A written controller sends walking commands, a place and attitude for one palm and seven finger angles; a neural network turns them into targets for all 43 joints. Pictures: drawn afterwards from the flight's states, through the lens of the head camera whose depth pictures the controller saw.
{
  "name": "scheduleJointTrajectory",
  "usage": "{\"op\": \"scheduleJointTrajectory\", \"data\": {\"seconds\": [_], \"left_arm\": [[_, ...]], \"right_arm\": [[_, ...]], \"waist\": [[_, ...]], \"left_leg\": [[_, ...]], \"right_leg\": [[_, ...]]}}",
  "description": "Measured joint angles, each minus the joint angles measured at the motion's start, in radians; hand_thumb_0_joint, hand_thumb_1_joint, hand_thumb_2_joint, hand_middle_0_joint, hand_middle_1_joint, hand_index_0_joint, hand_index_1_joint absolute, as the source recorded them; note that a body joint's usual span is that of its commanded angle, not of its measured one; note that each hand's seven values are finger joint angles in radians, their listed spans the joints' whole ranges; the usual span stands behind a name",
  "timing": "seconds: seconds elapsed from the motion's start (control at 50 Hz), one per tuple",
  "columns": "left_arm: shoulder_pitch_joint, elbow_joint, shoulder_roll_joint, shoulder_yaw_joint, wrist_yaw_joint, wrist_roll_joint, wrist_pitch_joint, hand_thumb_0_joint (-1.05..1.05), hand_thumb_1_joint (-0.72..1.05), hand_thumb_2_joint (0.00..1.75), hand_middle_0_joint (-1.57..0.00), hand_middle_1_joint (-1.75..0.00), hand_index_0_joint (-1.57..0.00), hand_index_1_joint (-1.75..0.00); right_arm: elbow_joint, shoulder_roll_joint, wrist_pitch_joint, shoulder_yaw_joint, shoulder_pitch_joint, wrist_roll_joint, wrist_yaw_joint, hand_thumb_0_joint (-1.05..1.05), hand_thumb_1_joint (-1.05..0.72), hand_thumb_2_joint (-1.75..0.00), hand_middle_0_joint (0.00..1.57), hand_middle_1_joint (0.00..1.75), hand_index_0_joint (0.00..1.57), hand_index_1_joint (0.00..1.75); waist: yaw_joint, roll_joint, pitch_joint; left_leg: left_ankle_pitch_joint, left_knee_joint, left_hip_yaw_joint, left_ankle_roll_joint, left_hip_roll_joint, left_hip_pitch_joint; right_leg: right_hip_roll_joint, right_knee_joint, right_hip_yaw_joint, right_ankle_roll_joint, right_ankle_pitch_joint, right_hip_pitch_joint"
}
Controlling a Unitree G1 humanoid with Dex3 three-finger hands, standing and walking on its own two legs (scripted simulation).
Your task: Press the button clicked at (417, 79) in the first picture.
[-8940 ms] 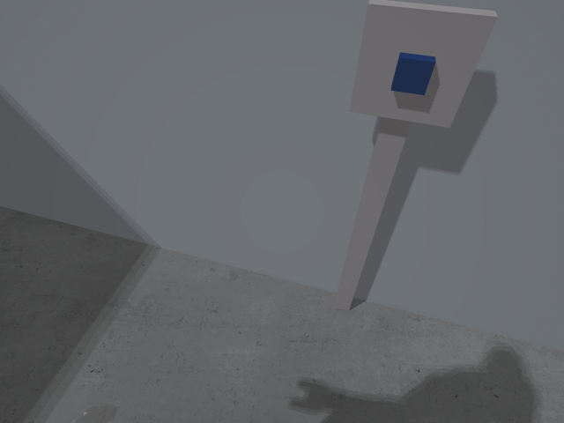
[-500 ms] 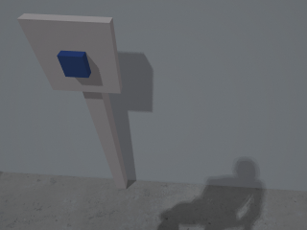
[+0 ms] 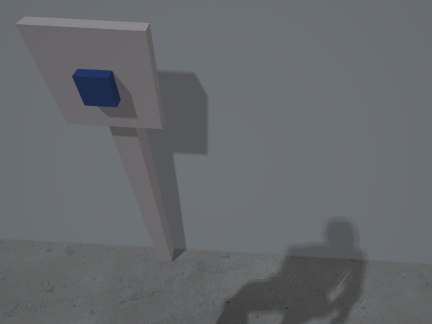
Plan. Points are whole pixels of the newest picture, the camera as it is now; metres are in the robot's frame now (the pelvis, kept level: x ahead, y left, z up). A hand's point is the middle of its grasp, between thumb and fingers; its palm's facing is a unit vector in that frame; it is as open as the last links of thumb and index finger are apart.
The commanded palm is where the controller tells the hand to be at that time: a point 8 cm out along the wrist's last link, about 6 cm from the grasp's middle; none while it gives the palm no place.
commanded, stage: look again from close up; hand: left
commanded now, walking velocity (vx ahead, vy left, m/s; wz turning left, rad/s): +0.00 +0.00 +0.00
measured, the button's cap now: (98, 87) +0.46 +0.25 +0.20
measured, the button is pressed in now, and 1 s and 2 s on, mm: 0 0 0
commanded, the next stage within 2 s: raise the hand and make a fist in 0.30 s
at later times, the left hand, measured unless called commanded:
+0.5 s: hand out of the picture +0.06 +0.17 -0.13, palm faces +0.19 -0.95 -0.26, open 7.1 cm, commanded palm +0.09 +0.20 -0.05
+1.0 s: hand out of the picture +0.11 +0.16 +0.04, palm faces +0.17 -0.98 -0.08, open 4.2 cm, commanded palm +0.11 +0.21 +0.03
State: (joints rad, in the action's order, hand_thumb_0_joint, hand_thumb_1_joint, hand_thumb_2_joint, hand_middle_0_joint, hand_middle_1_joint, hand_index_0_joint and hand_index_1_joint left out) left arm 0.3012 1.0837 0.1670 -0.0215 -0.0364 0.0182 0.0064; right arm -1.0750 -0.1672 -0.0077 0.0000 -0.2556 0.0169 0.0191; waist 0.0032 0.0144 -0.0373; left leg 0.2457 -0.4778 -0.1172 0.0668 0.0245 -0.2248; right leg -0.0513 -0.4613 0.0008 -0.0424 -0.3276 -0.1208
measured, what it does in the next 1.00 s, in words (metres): shifts its weight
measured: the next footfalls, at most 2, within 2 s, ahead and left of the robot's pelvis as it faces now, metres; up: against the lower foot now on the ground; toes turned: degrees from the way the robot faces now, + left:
none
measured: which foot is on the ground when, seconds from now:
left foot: down 0.00-1.00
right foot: down 0.00-1.00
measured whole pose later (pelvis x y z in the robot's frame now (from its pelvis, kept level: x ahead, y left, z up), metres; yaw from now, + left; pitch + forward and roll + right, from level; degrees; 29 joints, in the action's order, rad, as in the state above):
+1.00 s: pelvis -0.04 -0.07 -0.05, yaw +6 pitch +5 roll -2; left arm 0.50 -0.09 0.24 0.19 0.27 -0.30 -0.51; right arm -0.56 -0.27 -0.23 0.02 -0.18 -0.03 0.07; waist -0.04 -0.02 0.08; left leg 0.37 -0.94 0.05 -0.02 -0.05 -0.66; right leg 0.02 -0.90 0.16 0.06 -0.50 -0.48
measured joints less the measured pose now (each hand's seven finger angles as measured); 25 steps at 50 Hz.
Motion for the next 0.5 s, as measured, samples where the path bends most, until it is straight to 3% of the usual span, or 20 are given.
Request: {"op": "scheduleJointTrajectory", "data": {"seconds": [0.42,0.46,0.5], "left_arm": [[0.018,0.033,-0.031,-0.007,-0.006,0.003,-0.02,0.0,0.91,0.9,-0.2,-0.3,-0.2,-0.3],[0.126,-0.32,-0.013,0.007,-0.032,-0.054,0.076,0.02,0.93,0.9,-0.2,-0.3,-0.21,-0.3],[0.193,-0.598,0.028,0.026,-0.085,-0.093,0.034,0.05,0.97,0.9,-0.22,-0.31,-0.22,-0.31]], "right_arm": [[-0.043,0.01,0.001,-0.001,-0.007,-0.004,0.002,0.01,-0.91,-0.9,0.2,0.3,0.2,0.29],[0.053,0.004,-0.043,-0.011,-0.052,-0.026,0.019,0.02,-0.92,-0.9,0.2,0.3,0.2,0.29],[0.108,-0.004,-0.135,-0.008,-0.086,-0.045,0.042,0.02,-0.92,-0.9,0.2,0.3,0.2,0.29]], "waist": [[-0.001,-0.01,0.006],[0.002,-0.005,0.002],[0.0,-0.002,0.027]], "left_leg": [[-0.026,0.014,0.018,-0.033,-0.033,-0.004],[-0.019,-0.007,0.023,-0.035,-0.031,-0.019],[-0.017,-0.021,0.03,-0.038,-0.022,-0.037]], "right_leg": [[0.035,0.019,0.016,0.032,0.021,0.001],[0.033,-0.014,0.021,0.037,0.01,-0.018],[0.024,-0.059,0.029,0.041,-0.014,-0.045]]}}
